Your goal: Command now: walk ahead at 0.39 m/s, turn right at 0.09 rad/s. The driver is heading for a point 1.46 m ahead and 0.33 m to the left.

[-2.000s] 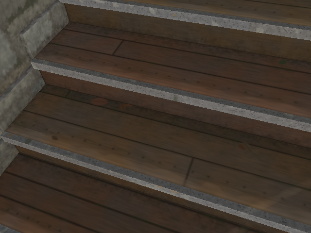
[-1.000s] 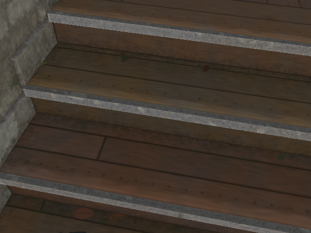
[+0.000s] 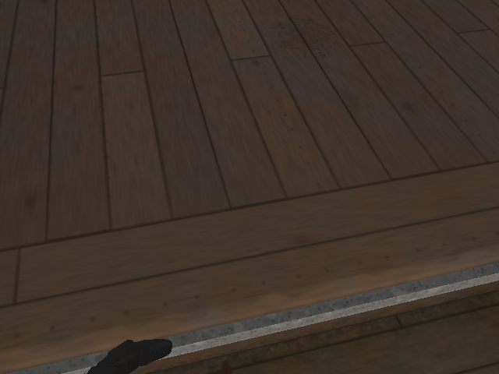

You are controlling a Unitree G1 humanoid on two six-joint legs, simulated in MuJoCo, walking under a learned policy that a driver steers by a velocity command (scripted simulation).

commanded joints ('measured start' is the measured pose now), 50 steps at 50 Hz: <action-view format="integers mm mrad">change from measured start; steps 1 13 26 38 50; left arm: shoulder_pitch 8 230 88 149 95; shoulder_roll -1 99 140 124 104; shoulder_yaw -6 19 43 53 29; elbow -44 -19 178 15 12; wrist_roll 1 -23 -2 -22 -24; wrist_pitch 15 22 -30 89 91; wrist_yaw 18 17 36 31 42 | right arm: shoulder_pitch -30 39 -98 -94 -168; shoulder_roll -32 -209 -5 -207 -102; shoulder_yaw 19 -43 -6 -68 -20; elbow -51 -116 -366 -442 -450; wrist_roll -3 60 -28 -3 -28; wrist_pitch -54 -57 121 97 94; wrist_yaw -2 2 -58 -40 -68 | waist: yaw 46 144 -105 -50 -45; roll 110 255 8 434 204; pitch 103 -351 23 22 -55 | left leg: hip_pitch -4 246 -465 146 121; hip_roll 247 224 95 358 244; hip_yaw -246 -157 -184 -664 -403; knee -395 5 912 -302 -213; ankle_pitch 516 1462 233 362 542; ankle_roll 139 24 -66 145 165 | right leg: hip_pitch -120 899 599 328 552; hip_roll -36 -92 -411 -179 -119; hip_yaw -131 -177 -185 -346 -196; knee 44 -1044 -1565 -853 -1037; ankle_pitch -57 71 -17 -426 -317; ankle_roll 19 -83 -103 177 126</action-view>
